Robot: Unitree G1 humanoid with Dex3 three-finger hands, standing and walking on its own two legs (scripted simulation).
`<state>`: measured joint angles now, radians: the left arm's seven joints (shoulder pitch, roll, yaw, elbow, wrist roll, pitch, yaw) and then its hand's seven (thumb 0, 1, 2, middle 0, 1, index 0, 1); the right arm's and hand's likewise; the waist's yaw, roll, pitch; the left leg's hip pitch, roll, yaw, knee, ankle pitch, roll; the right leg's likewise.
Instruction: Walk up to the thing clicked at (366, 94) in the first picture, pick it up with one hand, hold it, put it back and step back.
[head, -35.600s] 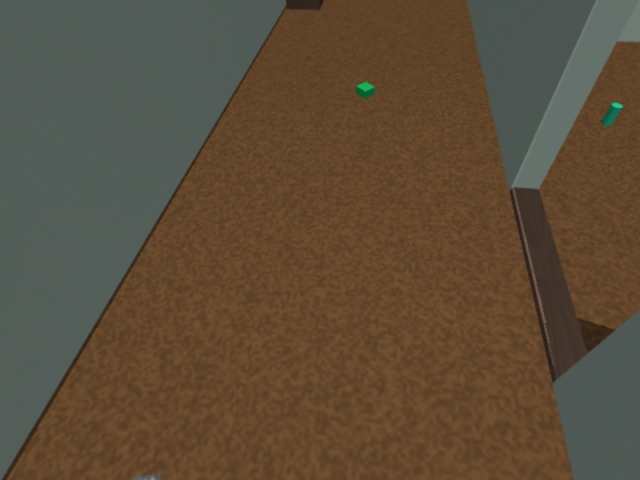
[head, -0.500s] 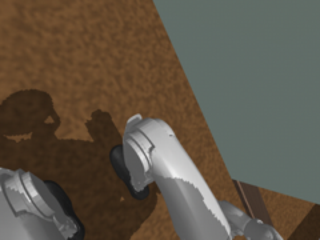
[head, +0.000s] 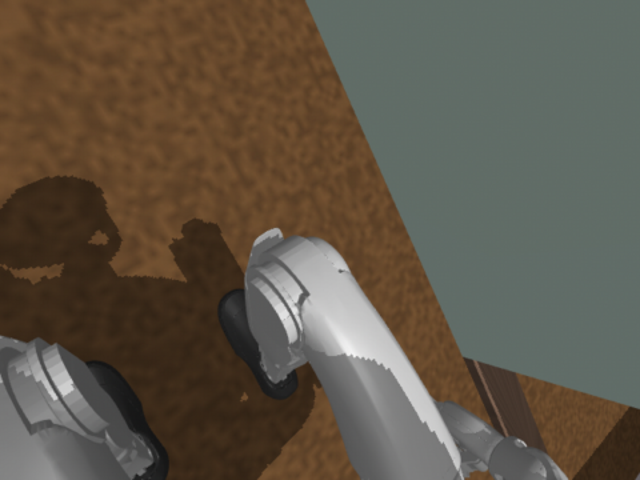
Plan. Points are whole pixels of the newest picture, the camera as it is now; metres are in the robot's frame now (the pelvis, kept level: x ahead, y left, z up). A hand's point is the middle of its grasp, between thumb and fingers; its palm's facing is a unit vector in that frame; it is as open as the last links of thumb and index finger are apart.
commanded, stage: settle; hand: left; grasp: from above
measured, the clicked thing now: out of the picture +0.45 +0.39 -0.31
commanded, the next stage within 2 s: lift in 0.80 s
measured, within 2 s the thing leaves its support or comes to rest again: leaves its support in 0.26 s
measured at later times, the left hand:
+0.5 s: hand out of the picture +0.45 +0.41 -0.21, palm faces -0.08 -0.39 -0.92, open 11.1 cm
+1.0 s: hand out of the picture +0.45 +0.40 -0.15, palm faces -0.10 -0.41 -0.91, open 11.2 cm
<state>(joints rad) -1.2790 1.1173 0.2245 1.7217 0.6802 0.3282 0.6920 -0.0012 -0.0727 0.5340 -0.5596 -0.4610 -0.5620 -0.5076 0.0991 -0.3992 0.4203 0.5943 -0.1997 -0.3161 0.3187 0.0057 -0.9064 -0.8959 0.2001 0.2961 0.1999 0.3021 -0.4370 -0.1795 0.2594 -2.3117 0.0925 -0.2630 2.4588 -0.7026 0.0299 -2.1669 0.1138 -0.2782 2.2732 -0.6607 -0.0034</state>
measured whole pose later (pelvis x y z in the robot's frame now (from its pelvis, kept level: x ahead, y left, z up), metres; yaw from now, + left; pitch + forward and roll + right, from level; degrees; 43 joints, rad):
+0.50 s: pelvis +0.01 +0.00 +0.01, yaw +1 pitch +32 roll -15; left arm -1.25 1.04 0.22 1.55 0.75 0.42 0.54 0.01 -0.06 0.42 -0.65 -0.34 -0.66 -0.39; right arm 0.20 -0.35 0.32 0.64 -0.14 -0.29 0.31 0.00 -0.92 -0.90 0.20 0.30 0.20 0.30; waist -0.38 -0.11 0.15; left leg -2.32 0.09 -0.23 2.43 -0.71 0.03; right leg -2.18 0.10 -0.26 2.26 -0.68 0.00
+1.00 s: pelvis +0.00 -0.01 +0.00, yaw +5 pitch +33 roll -10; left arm -1.27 0.94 0.25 1.57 0.79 0.44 0.43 0.00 -0.13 0.53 -0.64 -0.43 -0.64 -0.47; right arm 0.23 -0.34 0.23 0.76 -0.15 -0.30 0.28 0.00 -0.90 -0.90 0.20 0.30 0.20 0.30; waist -0.36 -0.03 0.06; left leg -2.35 0.08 -0.16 2.42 -0.67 0.03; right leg -2.25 0.08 -0.20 2.31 -0.67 -0.02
